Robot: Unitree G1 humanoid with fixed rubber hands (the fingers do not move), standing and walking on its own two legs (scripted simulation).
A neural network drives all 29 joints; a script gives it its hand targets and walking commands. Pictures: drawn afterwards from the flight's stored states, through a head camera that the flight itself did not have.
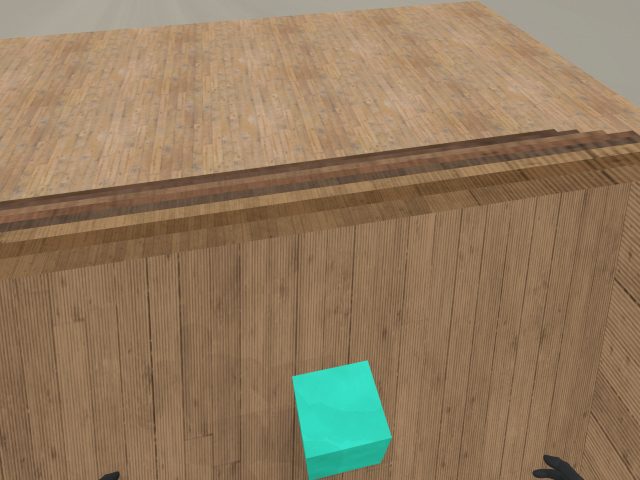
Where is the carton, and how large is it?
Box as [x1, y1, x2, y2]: [292, 360, 391, 479]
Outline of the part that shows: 367,360 292,376 309,479 314,479 380,462 391,436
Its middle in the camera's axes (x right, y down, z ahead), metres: +0.05 +0.51 +1.07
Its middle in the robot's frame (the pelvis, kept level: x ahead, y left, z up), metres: +0.40 -0.03 -0.66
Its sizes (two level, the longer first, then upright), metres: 0.210 0.200 0.250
